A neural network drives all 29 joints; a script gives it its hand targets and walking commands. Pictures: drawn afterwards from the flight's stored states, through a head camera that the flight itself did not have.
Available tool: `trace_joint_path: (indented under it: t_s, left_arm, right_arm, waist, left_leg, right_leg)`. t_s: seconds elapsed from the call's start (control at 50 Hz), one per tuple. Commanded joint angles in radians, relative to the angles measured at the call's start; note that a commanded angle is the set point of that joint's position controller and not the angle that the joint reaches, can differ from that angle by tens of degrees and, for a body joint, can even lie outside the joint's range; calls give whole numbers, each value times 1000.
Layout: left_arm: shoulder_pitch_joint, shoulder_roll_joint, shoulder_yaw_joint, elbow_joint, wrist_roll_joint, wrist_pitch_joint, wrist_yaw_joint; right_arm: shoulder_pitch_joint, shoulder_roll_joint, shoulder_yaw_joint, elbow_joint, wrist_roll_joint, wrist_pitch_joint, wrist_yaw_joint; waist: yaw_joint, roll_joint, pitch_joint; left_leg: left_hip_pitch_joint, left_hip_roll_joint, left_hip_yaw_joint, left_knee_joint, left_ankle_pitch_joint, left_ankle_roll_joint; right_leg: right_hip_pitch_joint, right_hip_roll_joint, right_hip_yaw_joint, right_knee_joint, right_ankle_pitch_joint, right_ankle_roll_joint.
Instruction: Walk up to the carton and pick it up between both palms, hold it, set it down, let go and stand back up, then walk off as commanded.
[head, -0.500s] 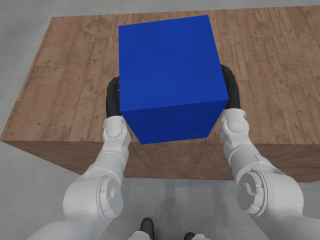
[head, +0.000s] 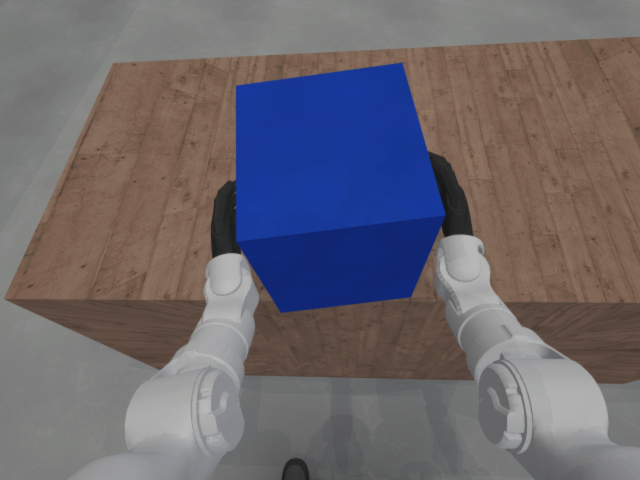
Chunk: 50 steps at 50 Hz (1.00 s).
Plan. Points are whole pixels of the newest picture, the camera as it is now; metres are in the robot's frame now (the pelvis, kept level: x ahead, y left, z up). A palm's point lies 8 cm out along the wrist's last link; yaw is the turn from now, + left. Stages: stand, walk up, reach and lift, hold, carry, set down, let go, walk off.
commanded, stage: reach and lift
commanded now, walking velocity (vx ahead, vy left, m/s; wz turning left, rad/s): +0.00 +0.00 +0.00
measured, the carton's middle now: (333, 204) +0.46 +0.00 +0.02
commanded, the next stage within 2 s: none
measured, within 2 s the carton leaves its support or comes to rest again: leaves its support in 0.48 s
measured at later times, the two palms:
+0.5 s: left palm (214, 278) +0.36 +0.15 +0.03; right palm (456, 273) +0.35 -0.14 +0.03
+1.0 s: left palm (116, 256) +0.34 +0.21 +0.14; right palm (422, 214) +0.34 -0.08 +0.18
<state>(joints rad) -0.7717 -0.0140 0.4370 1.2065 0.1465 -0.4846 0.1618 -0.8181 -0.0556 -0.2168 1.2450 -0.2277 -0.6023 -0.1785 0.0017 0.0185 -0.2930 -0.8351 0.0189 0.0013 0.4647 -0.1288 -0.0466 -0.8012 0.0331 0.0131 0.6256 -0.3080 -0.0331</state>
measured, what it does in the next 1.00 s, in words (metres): shifts its weight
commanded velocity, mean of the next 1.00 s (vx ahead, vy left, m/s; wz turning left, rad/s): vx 0.00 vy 0.00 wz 0.00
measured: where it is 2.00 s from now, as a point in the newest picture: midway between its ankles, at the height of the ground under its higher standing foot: outside the picture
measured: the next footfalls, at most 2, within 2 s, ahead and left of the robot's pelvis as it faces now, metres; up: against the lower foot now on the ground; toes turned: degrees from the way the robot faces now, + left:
none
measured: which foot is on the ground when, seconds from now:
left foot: down 0.00-1.00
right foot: down 0.00-1.00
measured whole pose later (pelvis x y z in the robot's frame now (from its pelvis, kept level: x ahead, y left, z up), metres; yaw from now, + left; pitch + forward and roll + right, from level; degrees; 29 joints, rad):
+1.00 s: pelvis -0.09 +0.03 +0.00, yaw -1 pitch +18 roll +0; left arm -0.86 0.12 0.14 0.87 -0.02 0.26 0.17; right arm -0.81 -0.04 -0.11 0.80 0.08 0.11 -0.22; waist 0.00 -0.12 -0.37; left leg -0.77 0.02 0.00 0.49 -0.04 -0.02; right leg -0.72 0.03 0.01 0.61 -0.21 -0.03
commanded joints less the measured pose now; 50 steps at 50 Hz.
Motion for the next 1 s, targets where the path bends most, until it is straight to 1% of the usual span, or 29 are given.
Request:
trace_joint_path:
  t_s: [0.0,0.04,0.08,0.12,0.14,0.2,0.24,0.26,0.28,0.32,0.34,0.36,0.4,0.44,0.46,0.48,0.52,0.54,0.56,0.6,0.66,0.68,0.72,0.76,0.82,0.88,0.9,0.96,0.98]
  left_arm:
    - [-571,-688,-520,-185,-67,-4,-141]
    - [-526,-707,-586,-265,-89,11,-139]
    - [-570,-697,-606,-341,-95,25,-141]
    - [-552,-688,-615,-375,-115,23,-139]
    - [-539,-674,-632,-365,-124,41,-143]
    - [-499,-688,-700,-487,-160,63,-146]
    - [-557,-633,-662,-504,-151,71,-151]
    - [-490,-637,-701,-565,-163,88,-152]
    - [-501,-638,-729,-665,-176,91,-148]
    - [-529,-623,-762,-665,-175,121,-151]
    - [-471,-623,-790,-737,-204,135,-156]
    - [-559,-652,-801,-753,-194,147,-143]
    - [-541,-620,-821,-827,-212,167,-146]
    - [-607,-623,-808,-804,-187,191,-136]
    - [-539,-587,-824,-946,-230,200,-136]
    - [-595,-629,-847,-902,-221,216,-131]
    - [-588,-613,-846,-906,-234,238,-131]
    - [-650,-598,-838,-922,-243,246,-133]
    - [-781,-608,-862,-995,-262,256,-119]
    - [-806,-532,-760,-896,-253,298,-129]
    - [-989,-566,-764,-879,-276,339,-123]
    - [-1054,-583,-767,-927,-292,354,-117]
    - [-1111,-557,-720,-825,-287,395,-123]
    - [-1157,-580,-704,-852,-267,426,-124]
    - [-1223,-636,-693,-852,-256,487,-119]
    - [-1156,-628,-606,-680,-182,582,-149]
    - [-1222,-697,-667,-794,-211,595,-143]
    - [-1132,-706,-605,-683,-149,674,-156]
    - [-1141,-737,-595,-672,-125,701,-151]
  right_arm:
    - [-468,715,457,-112,-13,-30,133]
    - [-361,746,484,-125,-18,-23,112]
    - [-361,782,508,-215,7,8,101]
    - [-383,802,571,-290,68,22,99]
    - [-329,795,556,-284,76,39,89]
    - [-319,839,634,-481,159,60,72]
    - [-349,856,650,-527,188,84,64]
    - [-293,857,666,-584,213,99,51]
    - [-313,853,690,-636,233,112,54]
    - [-310,842,695,-669,251,147,44]
    - [-262,875,739,-780,290,170,33]
    - [-350,804,681,-707,271,177,54]
    - [-344,842,759,-839,331,224,39]
    - [-410,808,719,-832,303,265,53]
    - [-354,868,800,-967,395,285,38]
    - [-416,842,763,-923,362,297,51]
    - [-479,818,755,-1003,366,323,58]
    - [-494,856,750,-1001,366,359,53]
    - [-516,838,714,-972,363,378,67]
    - [-568,896,722,-943,367,460,55]
    - [-733,937,689,-948,338,508,80]
    - [-724,941,685,-909,376,532,82]
    - [-766,953,640,-871,382,582,74]
    - [-811,971,637,-871,424,603,73]
    - [-850,931,574,-778,449,656,72]
    - [-861,836,415,-672,406,689,58]
    - [-839,841,403,-639,400,697,64]
    - [-788,751,277,-445,376,748,68]
    - [-810,704,223,-403,361,756,83]
  waist:
    - [-17,-44,-905]
    - [-11,47,-903]
    - [-22,13,-911]
    - [-3,-34,-921]
    - [-28,-47,-917]
    - [-17,-6,-963]
    - [-10,-81,-914]
    - [-13,-60,-917]
    - [-22,-31,-937]
    - [-27,-46,-919]
    - [-27,-56,-929]
    - [-45,-3,-883]
    - [-13,-47,-892]
    - [6,-43,-890]
    - [34,-65,-908]
    - [-7,-34,-910]
    - [17,-70,-908]
    - [10,-95,-861]
    - [-5,-40,-861]
    - [52,-165,-777]
    - [44,-130,-752]
    - [29,-138,-739]
    - [6,-193,-683]
    - [2,-180,-732]
    - [-50,-139,-758]
    - [-95,-97,-660]
    - [-137,-16,-690]
    - [-162,77,-525]
    - [-159,139,-504]
  left_leg:
    - [589,8,-47,136,536,-1]
    - [740,29,-87,167,652,3]
    - [819,28,-76,184,677,9]
    - [743,9,-72,183,652,9]
    - [703,1,-69,171,623,7]
    - [742,-6,-89,189,671,7]
    - [639,-33,-52,154,551,15]
    - [636,-23,-67,144,568,6]
    - [670,-24,-79,137,580,2]
    - [667,-32,-69,135,575,8]
    - [714,-35,-74,145,606,7]
    - [696,-16,-89,125,530,-5]
    - [728,-37,-79,132,544,11]
    - [708,-26,-86,122,444,16]
    - [691,-40,-78,125,485,24]
    - [682,-34,-86,121,436,18]
    - [678,-23,-86,107,370,27]
    - [674,-27,-70,104,305,41]
    - [678,-25,-83,93,270,35]
    - [612,-32,-49,81,145,77]
    - [577,-31,-40,54,16,78]
    - [651,-35,-50,72,4,63]
    - [680,-45,-46,87,-56,68]
    - [837,-79,-58,148,-34,55]
    - [978,-98,-80,202,-27,38]
    - [1061,-113,-90,226,-69,32]
    - [1090,-103,-97,209,-71,0]
    - [1075,-94,-96,141,-158,-18]
    - [1007,-69,-89,78,-181,-32]
  right_leg:
    - [444,-22,-46,-64,1233,156]
    - [294,-27,-54,-61,1197,165]
    - [264,-8,-60,-104,1077,145]
    - [345,1,-44,-71,1178,154]
    - [420,3,-37,-76,1203,159]
    - [436,-2,-25,-72,1227,171]
    - [600,-13,4,-81,1280,178]
    - [644,-20,3,-61,1359,192]
    - [645,-18,2,-70,1298,192]
    - [651,-6,11,-95,1214,176]
    - [692,-11,26,-105,1256,181]
    - [579,-1,4,-109,1103,167]
    - [632,9,13,-143,1060,168]
    - [557,10,18,-162,877,144]
    - [696,-6,53,-164,994,164]
    - [628,17,25,-154,900,141]
    - [601,3,29,-187,789,145]
    - [605,5,28,-188,722,141]
    - [549,8,16,-202,574,131]
    - [606,-16,54,-230,452,139]
    - [523,-14,42,-239,196,118]
    - [433,-46,46,-269,121,100]
    - [383,-72,56,-303,16,90]
    - [200,-119,75,-349,-95,47]
    - [32,-149,64,-388,-206,-14]
    - [-81,-184,67,-428,-272,-60]
    - [-71,-177,50,-414,-216,-69]
    - [-29,-146,20,-408,-191,-63]
    - [46,-95,-7,-373,-176,-51]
